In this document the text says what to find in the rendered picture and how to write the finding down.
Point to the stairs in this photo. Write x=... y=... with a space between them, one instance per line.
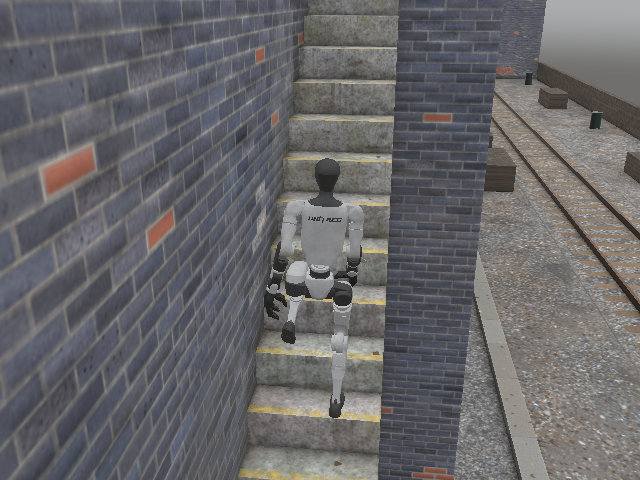
x=344 y=104

